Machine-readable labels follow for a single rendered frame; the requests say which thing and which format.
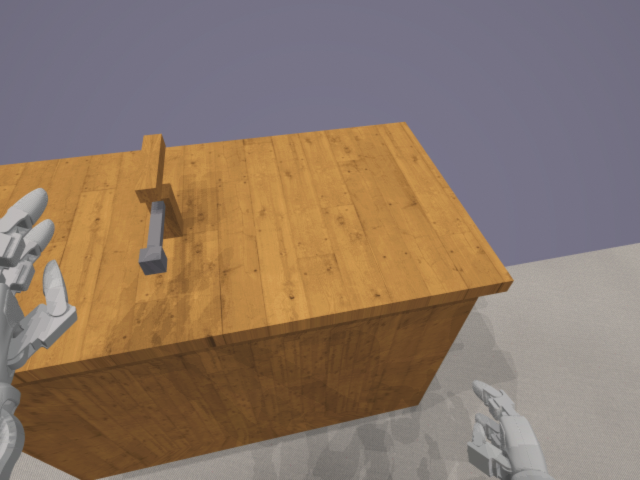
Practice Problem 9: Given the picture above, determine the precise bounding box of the left robot forearm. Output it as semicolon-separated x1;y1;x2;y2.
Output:
0;382;25;480

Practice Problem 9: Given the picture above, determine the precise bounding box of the tap lever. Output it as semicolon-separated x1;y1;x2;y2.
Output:
138;201;167;275

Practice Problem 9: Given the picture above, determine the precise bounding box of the counter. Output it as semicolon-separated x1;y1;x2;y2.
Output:
0;122;514;480

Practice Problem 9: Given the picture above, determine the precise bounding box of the robot left hand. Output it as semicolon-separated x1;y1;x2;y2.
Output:
0;188;77;385

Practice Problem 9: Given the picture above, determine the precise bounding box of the robot right hand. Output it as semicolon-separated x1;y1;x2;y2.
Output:
467;380;549;480

